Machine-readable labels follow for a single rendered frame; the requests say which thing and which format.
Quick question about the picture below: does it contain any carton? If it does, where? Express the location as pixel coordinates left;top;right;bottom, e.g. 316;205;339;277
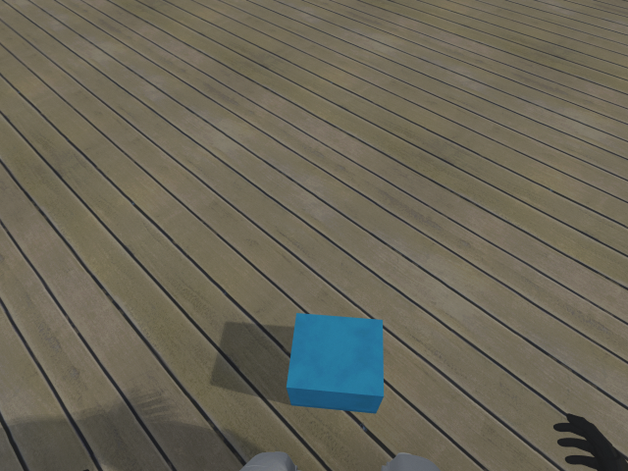
287;313;384;413

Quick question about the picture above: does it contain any right robot hand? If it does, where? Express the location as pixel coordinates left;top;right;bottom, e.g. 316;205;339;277
553;413;628;471

